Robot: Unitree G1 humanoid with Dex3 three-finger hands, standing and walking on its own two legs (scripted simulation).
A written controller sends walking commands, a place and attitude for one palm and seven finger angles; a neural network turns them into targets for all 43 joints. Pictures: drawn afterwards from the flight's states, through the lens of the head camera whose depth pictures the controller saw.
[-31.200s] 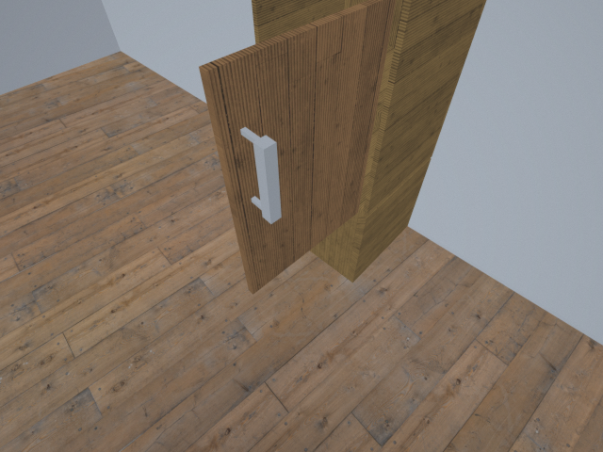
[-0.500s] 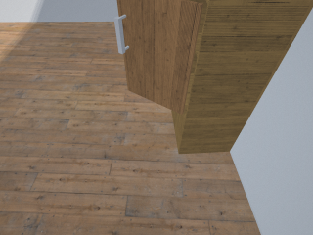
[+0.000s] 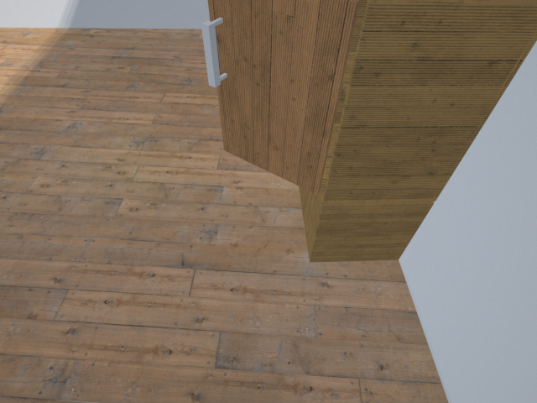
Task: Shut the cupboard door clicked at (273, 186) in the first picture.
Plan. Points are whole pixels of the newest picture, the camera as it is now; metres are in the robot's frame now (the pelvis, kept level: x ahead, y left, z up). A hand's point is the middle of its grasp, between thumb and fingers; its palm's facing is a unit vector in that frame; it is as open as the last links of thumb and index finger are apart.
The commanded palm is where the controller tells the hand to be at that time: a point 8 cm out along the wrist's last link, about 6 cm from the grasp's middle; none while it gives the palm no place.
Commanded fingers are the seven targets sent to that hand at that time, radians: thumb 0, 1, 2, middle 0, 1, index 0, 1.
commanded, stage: walk to a spot facing it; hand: left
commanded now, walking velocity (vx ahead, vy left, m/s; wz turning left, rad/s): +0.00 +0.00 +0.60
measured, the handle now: (216, 53) +0.98 +0.19 +0.05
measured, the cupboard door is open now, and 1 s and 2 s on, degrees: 54 54 54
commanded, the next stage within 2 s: none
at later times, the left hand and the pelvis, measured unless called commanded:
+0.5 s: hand out of the picture +0.01 +0.23 -0.17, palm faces +0.27 -0.93 -0.26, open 7.4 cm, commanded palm none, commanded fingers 0.00 0.90 0.90 -0.20 -0.30 -0.20 -0.30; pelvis -0.01 +0.00 +0.00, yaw +16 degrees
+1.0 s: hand out of the picture -0.11 +0.16 -0.19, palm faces +0.62 -0.75 -0.24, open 7.4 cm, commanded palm none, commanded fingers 0.00 0.90 0.90 -0.20 -0.30 -0.20 -0.30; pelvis -0.02 -0.03 -0.02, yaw +38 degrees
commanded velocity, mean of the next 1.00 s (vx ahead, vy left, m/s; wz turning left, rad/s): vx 0.03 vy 0.00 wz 0.60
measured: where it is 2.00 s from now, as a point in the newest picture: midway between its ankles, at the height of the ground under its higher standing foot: outside the picture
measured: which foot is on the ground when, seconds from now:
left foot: down 0.00-0.62, up 0.64-0.94, down 0.96-1.00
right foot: down 0.00-0.22, up 0.24-0.60, down 0.62-0.96, up 0.98-1.00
